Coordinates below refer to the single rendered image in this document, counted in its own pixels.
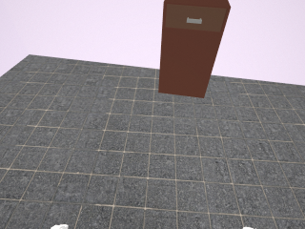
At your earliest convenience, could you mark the drawer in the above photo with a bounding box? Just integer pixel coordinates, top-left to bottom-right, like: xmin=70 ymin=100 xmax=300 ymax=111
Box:
xmin=165 ymin=4 xmax=227 ymax=32

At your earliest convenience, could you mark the handle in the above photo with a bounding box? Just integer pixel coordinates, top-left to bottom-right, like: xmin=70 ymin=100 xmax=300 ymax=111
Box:
xmin=187 ymin=17 xmax=202 ymax=24

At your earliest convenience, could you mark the cabinet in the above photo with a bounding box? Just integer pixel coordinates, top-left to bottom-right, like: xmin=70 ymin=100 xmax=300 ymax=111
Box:
xmin=158 ymin=0 xmax=231 ymax=98

